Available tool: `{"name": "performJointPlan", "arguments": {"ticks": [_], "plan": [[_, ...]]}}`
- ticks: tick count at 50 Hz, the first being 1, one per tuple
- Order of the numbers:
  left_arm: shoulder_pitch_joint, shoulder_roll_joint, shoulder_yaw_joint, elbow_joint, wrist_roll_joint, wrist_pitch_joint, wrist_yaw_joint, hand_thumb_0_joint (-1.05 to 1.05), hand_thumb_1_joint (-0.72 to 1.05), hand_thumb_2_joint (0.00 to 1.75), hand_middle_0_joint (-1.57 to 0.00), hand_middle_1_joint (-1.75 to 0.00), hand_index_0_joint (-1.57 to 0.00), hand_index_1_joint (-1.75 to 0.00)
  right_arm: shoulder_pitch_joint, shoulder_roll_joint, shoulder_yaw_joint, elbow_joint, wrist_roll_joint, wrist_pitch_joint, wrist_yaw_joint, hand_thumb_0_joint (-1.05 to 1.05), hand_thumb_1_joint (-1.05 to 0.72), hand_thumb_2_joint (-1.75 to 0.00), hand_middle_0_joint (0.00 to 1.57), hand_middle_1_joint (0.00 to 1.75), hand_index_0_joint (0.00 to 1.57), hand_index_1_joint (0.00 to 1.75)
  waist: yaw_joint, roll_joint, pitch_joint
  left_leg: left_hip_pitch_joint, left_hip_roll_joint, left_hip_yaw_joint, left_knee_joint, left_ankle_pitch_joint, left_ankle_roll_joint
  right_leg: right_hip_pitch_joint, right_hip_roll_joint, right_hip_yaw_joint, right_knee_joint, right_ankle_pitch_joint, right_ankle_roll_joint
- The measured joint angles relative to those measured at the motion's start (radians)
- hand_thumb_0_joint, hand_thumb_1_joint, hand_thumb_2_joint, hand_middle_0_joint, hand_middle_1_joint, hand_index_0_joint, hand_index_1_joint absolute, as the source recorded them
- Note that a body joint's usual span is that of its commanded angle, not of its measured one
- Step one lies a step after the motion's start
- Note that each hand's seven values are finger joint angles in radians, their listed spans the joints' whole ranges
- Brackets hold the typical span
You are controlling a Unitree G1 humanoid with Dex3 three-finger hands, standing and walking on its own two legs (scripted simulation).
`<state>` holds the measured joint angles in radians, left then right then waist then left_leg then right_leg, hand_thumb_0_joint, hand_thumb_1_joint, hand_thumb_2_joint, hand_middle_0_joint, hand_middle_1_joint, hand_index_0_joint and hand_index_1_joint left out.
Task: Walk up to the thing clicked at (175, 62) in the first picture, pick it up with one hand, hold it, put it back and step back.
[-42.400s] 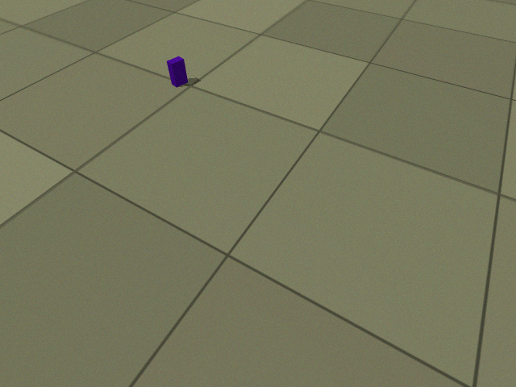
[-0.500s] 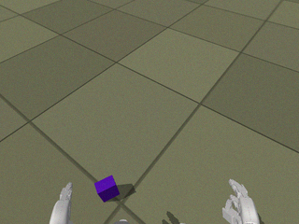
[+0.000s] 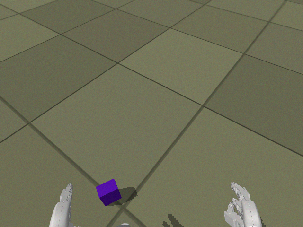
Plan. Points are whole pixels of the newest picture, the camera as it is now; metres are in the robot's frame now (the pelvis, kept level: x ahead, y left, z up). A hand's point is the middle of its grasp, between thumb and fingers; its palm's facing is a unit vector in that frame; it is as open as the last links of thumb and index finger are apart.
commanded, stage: home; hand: left
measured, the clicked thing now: (109, 192) +0.40 +0.25 -0.63
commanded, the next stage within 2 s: stand in 0.04 s
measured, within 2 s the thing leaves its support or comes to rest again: neither
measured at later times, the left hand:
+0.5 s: hand (84, 223) +0.16 +0.19 -0.08, palm faces +0.00 -0.95 -0.32, open 11.6 cm
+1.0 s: hand out of the picture +0.05 +0.25 -0.11, palm faces +0.00 -0.94 -0.34, open 7.4 cm
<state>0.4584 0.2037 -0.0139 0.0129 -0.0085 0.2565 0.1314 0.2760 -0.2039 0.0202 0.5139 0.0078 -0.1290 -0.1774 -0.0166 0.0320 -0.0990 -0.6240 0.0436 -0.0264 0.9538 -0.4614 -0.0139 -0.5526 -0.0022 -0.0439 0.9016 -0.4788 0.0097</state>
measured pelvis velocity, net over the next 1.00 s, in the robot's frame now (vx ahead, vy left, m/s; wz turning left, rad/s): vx -0.01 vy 0.01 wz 0.00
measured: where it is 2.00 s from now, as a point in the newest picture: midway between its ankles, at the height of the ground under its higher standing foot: outside the picture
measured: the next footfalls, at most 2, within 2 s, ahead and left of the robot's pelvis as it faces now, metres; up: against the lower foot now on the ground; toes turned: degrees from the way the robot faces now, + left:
none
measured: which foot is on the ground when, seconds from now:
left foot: down 0.00-1.00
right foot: down 0.00-1.00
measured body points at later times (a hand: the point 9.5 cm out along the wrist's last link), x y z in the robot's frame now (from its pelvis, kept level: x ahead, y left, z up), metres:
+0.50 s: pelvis -0.01 +0.00 +0.01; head +0.02 +0.00 +0.46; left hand +0.16 +0.24 -0.06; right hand +0.15 -0.25 -0.09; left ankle +0.01 +0.12 -0.69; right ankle -0.01 -0.13 -0.69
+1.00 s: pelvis -0.01 +0.01 +0.05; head -0.01 +0.01 +0.50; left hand +0.05 +0.30 -0.08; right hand +0.06 -0.27 -0.09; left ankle +0.01 +0.12 -0.69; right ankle -0.01 -0.13 -0.69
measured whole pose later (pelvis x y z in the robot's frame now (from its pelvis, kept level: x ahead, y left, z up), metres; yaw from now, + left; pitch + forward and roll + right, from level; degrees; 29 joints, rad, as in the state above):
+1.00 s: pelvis -0.01 +0.01 +0.05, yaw +0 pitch -3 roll +0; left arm 0.21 0.32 0.00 1.00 0.02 0.00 0.02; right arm 0.18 -0.29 -0.02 1.05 -0.04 -0.01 -0.01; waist 0.02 0.00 0.05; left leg -0.20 0.00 0.01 0.48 -0.23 0.00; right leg -0.16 -0.04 -0.02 0.48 -0.27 0.03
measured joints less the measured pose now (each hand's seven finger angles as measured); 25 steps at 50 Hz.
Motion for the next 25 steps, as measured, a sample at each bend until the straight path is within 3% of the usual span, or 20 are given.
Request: {"name": "performJointPlan", "arguments": {"ticks": [12,21,25], "plan": [[0.0,0.0,0.001,-0.002,-0.001,0.006,0.0,-0.01,-0.51,0.09,-0.09,-0.09,-0.08,-0.1,0.004,0.0,0.0,-0.002,-0.001,0.002,0.0,0.01,-0.9,-0.9,0.21,0.3,0.2,0.3,0.001,0.0,0.001,0.0,0.0,0.0,-0.001,-0.001,0.001,0.001,0.0,0.0,-0.003,0.0,0.001],[-0.002,-0.001,-0.002,-0.002,-0.001,0.01,0.002,-0.01,-0.07,0.52,-0.18,-0.25,-0.17,-0.25,0.006,-0.002,-0.001,-0.001,0.0,0.003,-0.004,0.01,-0.9,-0.89,0.21,0.3,0.2,0.3,0.001,-0.001,0.0,0.002,0.0,0.0,-0.003,0.001,-0.001,0.001,0.0,0.0,-0.001,0.001,-0.001],[-0.139,0.046,-0.009,0.279,0.069,-0.136,-0.062,0.0,0.22,0.7,-0.19,-0.28,-0.19,-0.28,-0.068,-0.03,-0.003,0.148,-0.084,0.057,0.075,0.01,-0.9,-0.89,0.21,0.3,0.2,0.3,0.024,-0.033,0.069,0.09,-0.018,0.017,-0.06,0.031,0.006,0.071,-0.018,0.014,-0.023,0.011,-0.006]]}}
